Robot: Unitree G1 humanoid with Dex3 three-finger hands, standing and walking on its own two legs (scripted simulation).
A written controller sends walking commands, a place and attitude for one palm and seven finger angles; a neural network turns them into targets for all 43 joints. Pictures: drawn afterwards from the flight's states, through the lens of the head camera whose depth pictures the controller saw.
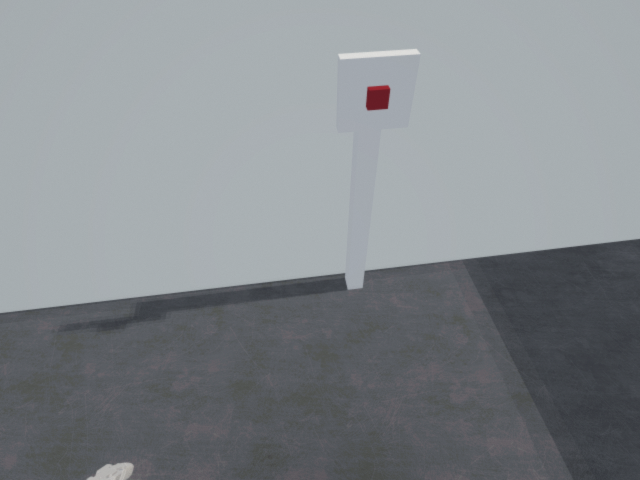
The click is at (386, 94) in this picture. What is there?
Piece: button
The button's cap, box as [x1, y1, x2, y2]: [366, 85, 389, 109]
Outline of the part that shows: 387,85 367,87 367,109 387,108 389,95 389,87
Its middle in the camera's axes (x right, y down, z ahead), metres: +0.13 -0.33 +0.90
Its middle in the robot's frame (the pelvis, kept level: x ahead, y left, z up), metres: +0.91 -0.09 +0.04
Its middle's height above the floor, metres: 0.81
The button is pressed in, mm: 0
